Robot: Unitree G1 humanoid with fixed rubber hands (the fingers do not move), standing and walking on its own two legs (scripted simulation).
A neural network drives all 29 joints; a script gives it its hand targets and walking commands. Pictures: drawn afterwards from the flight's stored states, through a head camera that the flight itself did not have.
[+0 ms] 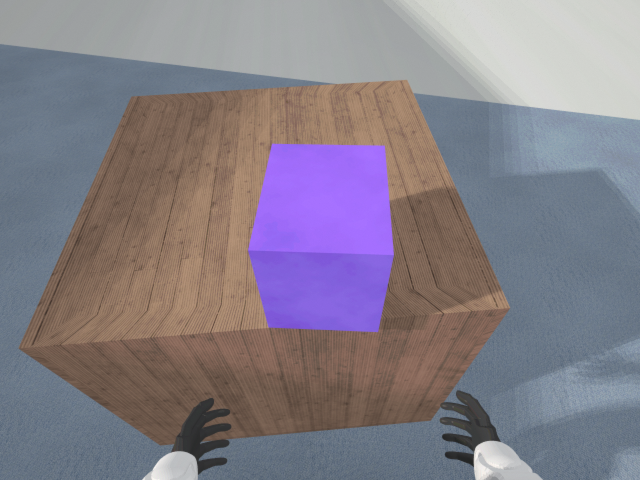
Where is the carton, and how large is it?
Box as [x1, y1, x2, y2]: [248, 144, 393, 331]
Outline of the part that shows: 272,144 248,248 268,326 377,331 393,256 384,146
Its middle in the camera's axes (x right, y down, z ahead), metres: +0.01 +0.00 +0.62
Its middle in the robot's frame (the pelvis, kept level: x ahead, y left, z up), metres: +0.47 +0.01 +0.00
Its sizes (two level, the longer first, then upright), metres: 0.219 0.180 0.205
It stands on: a pedestal, 0.67 m high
